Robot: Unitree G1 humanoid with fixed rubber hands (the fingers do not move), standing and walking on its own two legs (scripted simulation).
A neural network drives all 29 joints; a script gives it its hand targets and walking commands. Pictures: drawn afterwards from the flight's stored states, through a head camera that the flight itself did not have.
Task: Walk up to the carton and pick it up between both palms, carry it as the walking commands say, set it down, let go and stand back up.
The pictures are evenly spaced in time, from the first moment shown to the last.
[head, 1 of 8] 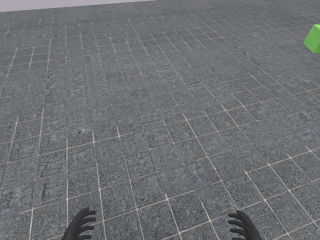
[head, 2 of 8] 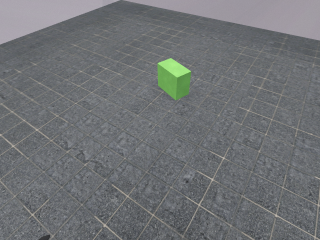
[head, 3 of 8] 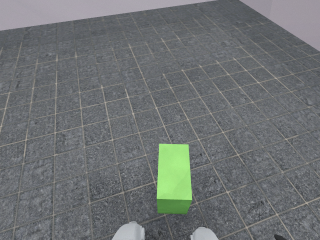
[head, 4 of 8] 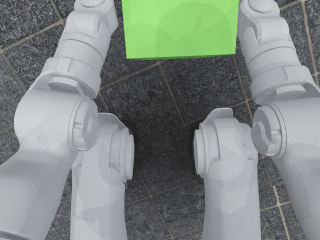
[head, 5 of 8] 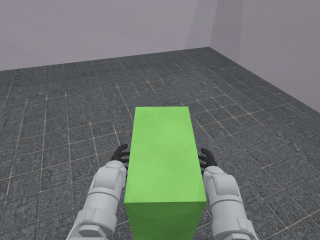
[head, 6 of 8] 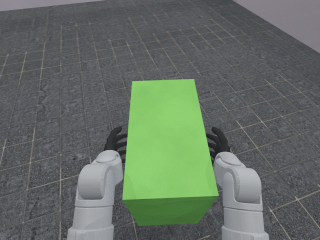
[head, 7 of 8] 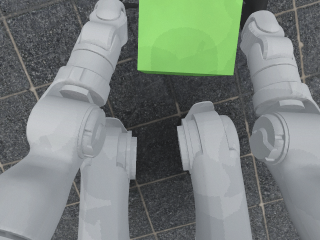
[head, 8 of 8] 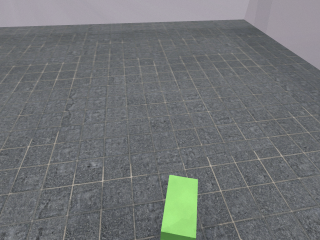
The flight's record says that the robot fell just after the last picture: no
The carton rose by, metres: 0.68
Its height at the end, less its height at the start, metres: +0.00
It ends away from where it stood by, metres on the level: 1.10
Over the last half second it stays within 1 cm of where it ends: yes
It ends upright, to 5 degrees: yes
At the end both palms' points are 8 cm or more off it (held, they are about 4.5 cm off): yes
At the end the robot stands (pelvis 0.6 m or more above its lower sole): yes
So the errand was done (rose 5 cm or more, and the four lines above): yes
